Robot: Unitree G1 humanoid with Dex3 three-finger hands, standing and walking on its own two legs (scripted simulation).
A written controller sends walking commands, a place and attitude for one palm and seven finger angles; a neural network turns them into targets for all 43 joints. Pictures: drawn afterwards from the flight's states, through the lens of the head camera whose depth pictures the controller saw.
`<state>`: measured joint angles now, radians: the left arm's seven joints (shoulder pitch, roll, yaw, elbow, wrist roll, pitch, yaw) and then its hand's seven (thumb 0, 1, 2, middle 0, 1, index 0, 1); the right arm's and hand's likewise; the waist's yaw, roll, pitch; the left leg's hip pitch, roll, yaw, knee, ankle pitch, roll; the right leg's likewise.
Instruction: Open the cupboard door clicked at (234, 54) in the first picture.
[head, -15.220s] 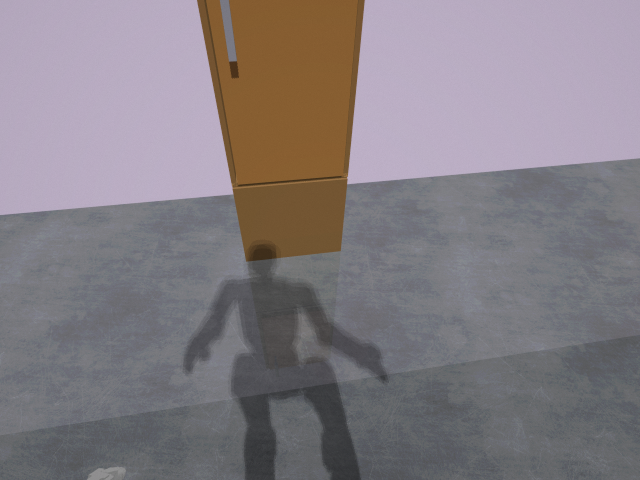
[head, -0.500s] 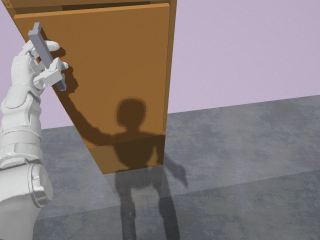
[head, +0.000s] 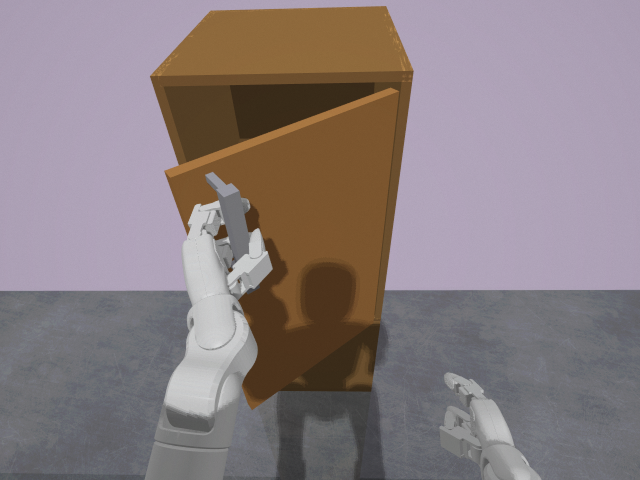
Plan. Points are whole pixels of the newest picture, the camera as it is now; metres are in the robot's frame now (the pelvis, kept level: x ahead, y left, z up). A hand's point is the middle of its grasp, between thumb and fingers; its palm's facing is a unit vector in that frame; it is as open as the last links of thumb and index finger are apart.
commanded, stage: pull the door open along its arc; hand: left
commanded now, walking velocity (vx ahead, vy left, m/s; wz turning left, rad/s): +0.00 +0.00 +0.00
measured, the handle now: (233, 236) +0.36 +0.15 +0.15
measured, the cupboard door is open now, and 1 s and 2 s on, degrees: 39 45 47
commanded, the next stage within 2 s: open thumb and fingers to let go in 0.50 s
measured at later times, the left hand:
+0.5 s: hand (285, 267) +0.30 +0.07 +0.16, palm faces +0.42 -0.91 +0.02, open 6.0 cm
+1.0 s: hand (280, 262) +0.31 +0.08 +0.17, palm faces +0.44 -0.90 +0.00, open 10.1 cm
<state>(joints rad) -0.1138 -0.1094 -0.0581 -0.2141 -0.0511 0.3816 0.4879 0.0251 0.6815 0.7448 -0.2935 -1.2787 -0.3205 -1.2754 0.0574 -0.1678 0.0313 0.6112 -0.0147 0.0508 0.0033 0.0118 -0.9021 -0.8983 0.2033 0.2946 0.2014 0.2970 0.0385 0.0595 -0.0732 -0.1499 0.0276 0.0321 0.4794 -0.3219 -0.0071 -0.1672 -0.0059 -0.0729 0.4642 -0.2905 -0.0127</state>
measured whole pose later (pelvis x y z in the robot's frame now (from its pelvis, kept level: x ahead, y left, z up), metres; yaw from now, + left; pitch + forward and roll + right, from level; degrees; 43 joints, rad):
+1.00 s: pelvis -0.05 +0.00 +0.00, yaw +2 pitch -5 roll +0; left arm -0.41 -0.16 -0.10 0.20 0.03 0.28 0.65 0.01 0.08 0.55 -0.34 -1.26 -0.33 -1.26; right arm 0.09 -0.13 0.02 0.73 -0.03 0.05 -0.03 0.01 -0.90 -0.90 0.20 0.29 0.20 0.30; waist 0.04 0.04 -0.01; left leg -0.15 0.01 0.00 0.47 -0.24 0.00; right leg -0.15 -0.02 -0.10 0.44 -0.21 -0.02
